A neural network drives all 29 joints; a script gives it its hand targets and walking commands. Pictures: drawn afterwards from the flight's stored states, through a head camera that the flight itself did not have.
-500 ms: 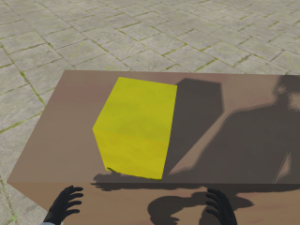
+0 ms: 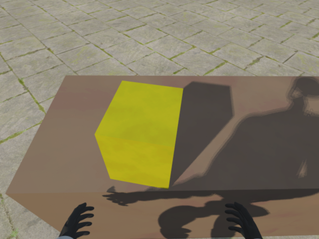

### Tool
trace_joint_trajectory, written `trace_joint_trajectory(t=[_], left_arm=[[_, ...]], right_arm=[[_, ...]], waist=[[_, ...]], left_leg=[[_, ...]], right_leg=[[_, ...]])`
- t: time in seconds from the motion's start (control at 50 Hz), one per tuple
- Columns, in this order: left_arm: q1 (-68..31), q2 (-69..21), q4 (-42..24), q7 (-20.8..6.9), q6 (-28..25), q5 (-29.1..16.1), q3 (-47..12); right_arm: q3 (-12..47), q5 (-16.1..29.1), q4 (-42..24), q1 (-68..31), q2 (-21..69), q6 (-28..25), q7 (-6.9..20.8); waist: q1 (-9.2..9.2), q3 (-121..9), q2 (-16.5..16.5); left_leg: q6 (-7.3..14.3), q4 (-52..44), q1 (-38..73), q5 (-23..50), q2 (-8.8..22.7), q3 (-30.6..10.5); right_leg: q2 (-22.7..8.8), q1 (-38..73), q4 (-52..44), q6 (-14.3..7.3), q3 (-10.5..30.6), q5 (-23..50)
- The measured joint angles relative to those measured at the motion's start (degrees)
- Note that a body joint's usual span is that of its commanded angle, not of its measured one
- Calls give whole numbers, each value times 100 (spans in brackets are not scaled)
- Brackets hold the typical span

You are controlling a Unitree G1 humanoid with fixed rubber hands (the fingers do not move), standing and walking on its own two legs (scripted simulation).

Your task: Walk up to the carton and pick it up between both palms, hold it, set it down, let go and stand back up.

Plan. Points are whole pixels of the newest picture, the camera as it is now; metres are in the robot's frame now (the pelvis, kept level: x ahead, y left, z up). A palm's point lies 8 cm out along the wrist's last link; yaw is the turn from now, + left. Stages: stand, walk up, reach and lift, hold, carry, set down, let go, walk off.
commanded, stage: let go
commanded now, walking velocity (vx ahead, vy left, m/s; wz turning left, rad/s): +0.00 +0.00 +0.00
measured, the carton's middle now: (145, 135) +0.42 +0.05 +0.00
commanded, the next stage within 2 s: stand in 0.40 s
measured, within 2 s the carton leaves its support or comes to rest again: neither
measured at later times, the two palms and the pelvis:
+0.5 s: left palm out of the picture +0.15 +0.24 -0.08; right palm out of the picture +0.14 -0.23 -0.08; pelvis -0.01 +0.01 +0.00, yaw +0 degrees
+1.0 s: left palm out of the picture +0.05 +0.29 -0.10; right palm out of the picture +0.07 -0.23 -0.10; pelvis -0.03 +0.03 -0.01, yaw +1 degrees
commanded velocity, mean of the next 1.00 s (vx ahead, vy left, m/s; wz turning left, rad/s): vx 0.00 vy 0.00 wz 0.00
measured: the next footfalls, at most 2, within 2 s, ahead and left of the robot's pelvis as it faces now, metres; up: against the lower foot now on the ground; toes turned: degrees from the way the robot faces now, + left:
none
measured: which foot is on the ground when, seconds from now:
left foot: down 0.00-1.00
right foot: down 0.00-1.00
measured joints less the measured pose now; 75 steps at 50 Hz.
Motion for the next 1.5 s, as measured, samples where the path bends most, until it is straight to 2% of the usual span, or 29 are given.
trace_joint_trajectory(t=[0.14, 0.26, 0.42, 0.54, 0.66, 1.04, 1.5], left_arm=[[-247, -60, 136, 32, 71, 27, 32], [-287, -69, 140, 40, 183, 71, 77], [-178, 5, -13, 92, 179, -6, 12], [156, 208, 268, 56, -561, 32, 111], [603, 487, 420, 18, -784, 57, 237], [1041, 483, 669, 66, -803, 52, -17], [1125, 529, 787, 64, -767, 16, -120]], right_arm=[[7, -34, 68, -122, -140, 7, 32], [55, 5, -10, -42, -91, 122, 24], [-40, -56, -205, 56, -13, 198, 60], [-112, -96, -182, 266, -244, 668, -46], [-156, -108, -61, 590, -425, 862, 20], [0, -52, -98, 800, -488, 975, 83], [100, -64, -1, 930, -550, 1050, 44]], waist=[[-52, -36, -92], [-8, -1, -185], [5, 12, -152], [-27, -219, 27], [-7, -313, 54], [-51, -318, -27], [-79, -368, 72]], left_leg=[[-27, 23, 10, 22, 17, -17], [-31, 48, 38, 25, 20, -2], [26, 167, -88, -9, -17, 30], [118, 587, -555, -187, -54, 1], [175, 766, -677, -270, -113, -16], [278, 810, -899, -105, -235, -19], [190, 1002, -1031, -188, -180, -128]], right_leg=[[18, -43, 134, -28, -10, -39], [21, -45, 201, -36, 11, -49], [-19, -163, 279, 19, 49, -44], [-68, -553, 569, 97, 27, -159], [-135, -659, 742, 152, 10, -250], [-262, -916, 904, 251, 19, -157], [-201, -1020, 1088, 173, -42, -267]])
